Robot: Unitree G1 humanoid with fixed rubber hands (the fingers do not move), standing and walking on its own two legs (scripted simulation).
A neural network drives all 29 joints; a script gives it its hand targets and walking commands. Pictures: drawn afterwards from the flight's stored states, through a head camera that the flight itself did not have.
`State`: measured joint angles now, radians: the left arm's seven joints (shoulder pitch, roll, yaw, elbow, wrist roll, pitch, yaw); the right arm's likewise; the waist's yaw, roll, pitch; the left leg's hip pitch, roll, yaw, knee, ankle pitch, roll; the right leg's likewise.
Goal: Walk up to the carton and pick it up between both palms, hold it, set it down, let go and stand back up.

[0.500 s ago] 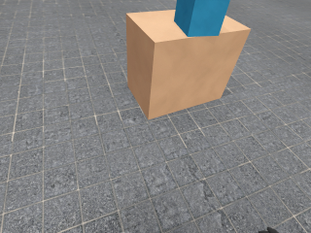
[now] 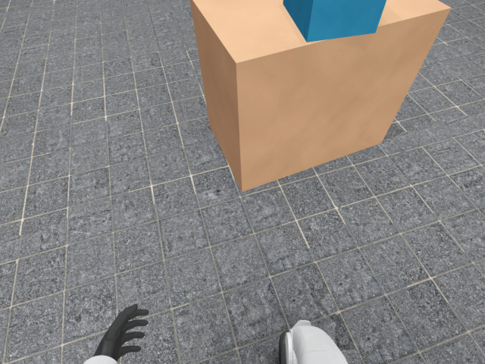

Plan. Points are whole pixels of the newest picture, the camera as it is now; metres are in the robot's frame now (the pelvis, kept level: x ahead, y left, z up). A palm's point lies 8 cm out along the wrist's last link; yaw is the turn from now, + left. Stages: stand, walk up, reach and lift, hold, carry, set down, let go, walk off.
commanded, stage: walk up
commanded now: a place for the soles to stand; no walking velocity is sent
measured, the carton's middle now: out of the picture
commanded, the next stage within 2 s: none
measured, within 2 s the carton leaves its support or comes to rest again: neither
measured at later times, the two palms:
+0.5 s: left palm (157, 330) +0.20 +0.18 -0.13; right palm (402, 218) +0.37 -0.30 -0.07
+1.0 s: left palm (241, 242) +0.35 +0.02 -0.10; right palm (452, 160) +0.53 -0.50 -0.10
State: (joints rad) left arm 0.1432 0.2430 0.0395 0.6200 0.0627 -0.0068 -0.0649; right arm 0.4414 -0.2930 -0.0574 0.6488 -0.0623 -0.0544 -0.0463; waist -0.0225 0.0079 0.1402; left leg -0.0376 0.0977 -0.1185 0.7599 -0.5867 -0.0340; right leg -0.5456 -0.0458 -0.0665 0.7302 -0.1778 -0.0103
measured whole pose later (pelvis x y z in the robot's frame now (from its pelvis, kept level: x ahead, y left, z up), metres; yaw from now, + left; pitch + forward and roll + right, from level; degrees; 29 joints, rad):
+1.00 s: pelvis +0.35 -0.25 -0.01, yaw +14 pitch -5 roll +0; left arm 0.34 0.27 0.02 0.65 0.02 0.03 -0.06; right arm 0.30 -0.30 -0.08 0.66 -0.05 0.01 -0.09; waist 0.06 0.04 0.08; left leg -0.50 0.03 -0.09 1.29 -0.60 0.01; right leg -0.38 -0.11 -0.11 0.90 -0.43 0.00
